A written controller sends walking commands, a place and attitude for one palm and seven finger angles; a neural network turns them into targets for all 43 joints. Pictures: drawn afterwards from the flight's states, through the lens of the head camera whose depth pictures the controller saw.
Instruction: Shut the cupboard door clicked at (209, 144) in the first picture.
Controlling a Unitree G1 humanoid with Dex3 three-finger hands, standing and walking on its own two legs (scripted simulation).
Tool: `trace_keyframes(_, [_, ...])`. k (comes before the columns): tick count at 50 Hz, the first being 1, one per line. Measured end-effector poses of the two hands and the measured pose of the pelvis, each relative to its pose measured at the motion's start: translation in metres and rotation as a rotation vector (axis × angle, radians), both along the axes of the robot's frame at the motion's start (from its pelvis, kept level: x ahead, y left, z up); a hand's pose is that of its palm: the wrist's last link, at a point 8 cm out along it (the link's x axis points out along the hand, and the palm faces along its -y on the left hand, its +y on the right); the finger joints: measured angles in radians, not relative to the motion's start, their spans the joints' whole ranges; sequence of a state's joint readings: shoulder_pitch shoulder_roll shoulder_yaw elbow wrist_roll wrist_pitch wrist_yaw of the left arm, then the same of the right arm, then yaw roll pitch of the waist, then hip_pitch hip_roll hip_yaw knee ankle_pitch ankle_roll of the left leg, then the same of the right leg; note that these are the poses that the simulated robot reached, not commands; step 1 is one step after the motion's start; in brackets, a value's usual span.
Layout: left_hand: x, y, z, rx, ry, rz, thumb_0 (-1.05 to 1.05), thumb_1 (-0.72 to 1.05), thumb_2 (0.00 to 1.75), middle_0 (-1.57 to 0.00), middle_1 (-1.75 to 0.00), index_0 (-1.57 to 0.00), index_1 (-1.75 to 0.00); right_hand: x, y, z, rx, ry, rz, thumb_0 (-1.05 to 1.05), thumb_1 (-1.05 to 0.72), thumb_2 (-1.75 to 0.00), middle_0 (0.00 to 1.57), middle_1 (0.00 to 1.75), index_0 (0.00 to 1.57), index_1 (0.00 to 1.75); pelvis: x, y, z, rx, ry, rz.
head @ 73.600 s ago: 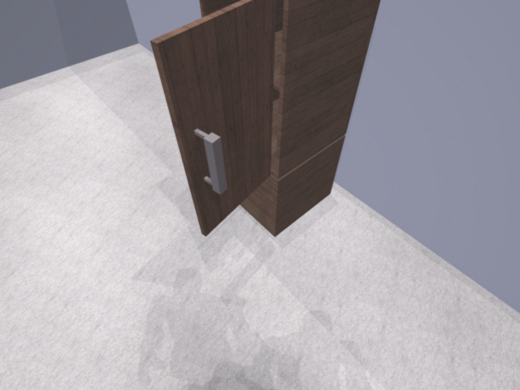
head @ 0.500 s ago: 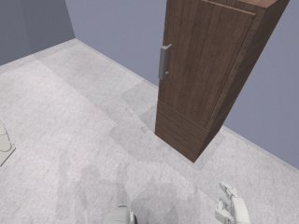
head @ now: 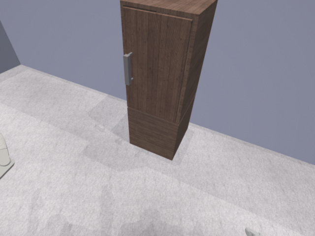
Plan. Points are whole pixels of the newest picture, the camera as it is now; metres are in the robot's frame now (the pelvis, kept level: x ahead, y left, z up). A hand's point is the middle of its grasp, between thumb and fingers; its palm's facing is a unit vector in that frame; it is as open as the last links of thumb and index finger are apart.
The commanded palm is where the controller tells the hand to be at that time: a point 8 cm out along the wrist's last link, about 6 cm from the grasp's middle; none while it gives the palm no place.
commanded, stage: stop stepping back and stand still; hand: left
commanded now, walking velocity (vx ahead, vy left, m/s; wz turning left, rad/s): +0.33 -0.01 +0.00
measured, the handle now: (129, 68) +0.95 +0.21 -0.04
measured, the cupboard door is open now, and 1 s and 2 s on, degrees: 0 0 0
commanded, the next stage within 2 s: let the arm hang, fingers relaxed in 1.24 s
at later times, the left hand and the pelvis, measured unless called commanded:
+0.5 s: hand (19, 166) +0.19 +0.27 +0.17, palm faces +0.48 -0.74 -0.47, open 7.4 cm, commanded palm +0.14 +0.30 +0.18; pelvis -0.01 +0.00 +0.00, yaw -1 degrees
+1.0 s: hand (35, 147) +0.24 +0.28 +0.16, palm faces +0.39 -0.79 -0.47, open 7.4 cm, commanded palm +0.18 +0.31 +0.18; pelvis +0.03 +0.02 +0.00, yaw -1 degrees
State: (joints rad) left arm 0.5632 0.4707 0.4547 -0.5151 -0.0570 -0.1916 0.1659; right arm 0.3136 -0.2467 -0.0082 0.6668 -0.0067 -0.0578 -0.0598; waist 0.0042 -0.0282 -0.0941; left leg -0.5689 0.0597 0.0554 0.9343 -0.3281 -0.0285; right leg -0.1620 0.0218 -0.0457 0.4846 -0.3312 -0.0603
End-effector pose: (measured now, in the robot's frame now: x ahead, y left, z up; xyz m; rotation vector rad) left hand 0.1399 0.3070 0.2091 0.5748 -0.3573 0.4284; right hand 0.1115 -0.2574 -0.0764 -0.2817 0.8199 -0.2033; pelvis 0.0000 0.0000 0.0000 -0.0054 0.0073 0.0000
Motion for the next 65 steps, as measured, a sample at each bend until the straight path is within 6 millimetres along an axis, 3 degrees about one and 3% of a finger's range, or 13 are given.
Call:
trace_keyframes(5, [0.002, 0.018, -0.020, -0.110, -0.013, 0.081, 0.01, 0.89, 0.90, -0.22, -0.30, -0.21, -0.30, -0.043, -0.006, -0.012, -0.036, 0.072, -0.068, 0.01, -0.90, -0.90, 0.20, 0.30, 0.20, 0.30, -0.006, 0.010, -0.001, 0.008, 0.002, 0.015])
trace_keyframes(10, [0.011, 0.016, -0.038, -0.116, 0.022, 0.020, 0.01, 0.89, 0.90, -0.21, -0.30, -0.20, -0.30, -0.051, 0.011, -0.019, -0.025, 0.036, -0.108, 0.01, -0.90, -0.90, 0.20, 0.30, 0.19, 0.30, -0.017, 0.019, -0.012, 0.020, -0.017, 0.009])
trace_keyframes(18, [0.006, -0.014, -0.007, 0.068, 0.046, -0.065, 0.02, 0.89, 0.90, -0.22, -0.30, -0.21, -0.30, -0.028, 0.046, -0.024, 0.133, -0.047, -0.030, 0.01, -0.90, -0.90, 0.20, 0.30, 0.20, 0.30, -0.019, 0.002, -0.010, 0.010, -0.025, -0.015])
trace_keyframes(23, [0.003, -0.009, -0.010, 0.021, 0.065, 0.017, 0.01, 0.89, 0.90, -0.22, -0.30, -0.21, -0.30, -0.008, 0.040, -0.029, 0.154, -0.011, 0.010, 0.01, -0.90, -0.90, 0.21, 0.30, 0.20, 0.30, -0.013, 0.001, -0.006, 0.015, -0.021, -0.018])
trace_keyframes(33, [0.020, -0.001, -0.034, -0.107, 0.068, 0.033, 0.01, 0.89, 0.90, -0.22, -0.30, -0.21, -0.30, 0.040, 0.018, -0.003, 0.013, -0.063, 0.027, 0.01, -0.90, -0.90, 0.20, 0.30, 0.20, 0.30, 0.006, 0.008, -0.005, -0.003, -0.035, 0.002])
trace_keyframes(42, [0.050, 0.005, -0.022, -0.045, 0.104, -0.001, 0.01, 0.89, 0.90, -0.22, -0.30, -0.21, -0.30, 0.077, 0.036, 0.013, 0.060, -0.147, 0.033, 0.01, -0.90, -0.90, 0.20, 0.30, 0.20, 0.30, 0.024, 0.012, 0.001, -0.003, 0.003, -0.018])
trace_keyframes(51, [0.062, 0.006, -0.032, -0.069, 0.184, -0.011, 0.01, 0.89, 0.90, -0.22, -0.30, -0.21, -0.30, 0.073, 0.050, 0.000, 0.101, -0.084, 0.012, 0.01, -0.90, -0.90, 0.20, 0.30, 0.20, 0.30, 0.035, 0.018, 0.002, -0.003, 0.014, -0.024])
trace_keyframes(65, [0.055, 0.018, -0.031, -0.085, 0.172, 0.011, 0.01, 0.89, 0.90, -0.22, -0.30, -0.21, -0.30, 0.054, 0.047, -0.002, 0.071, -0.044, -0.015, 0.01, -0.90, -0.90, 0.20, 0.30, 0.20, 0.30, 0.031, 0.027, 0.004, -0.008, 0.011, -0.021])
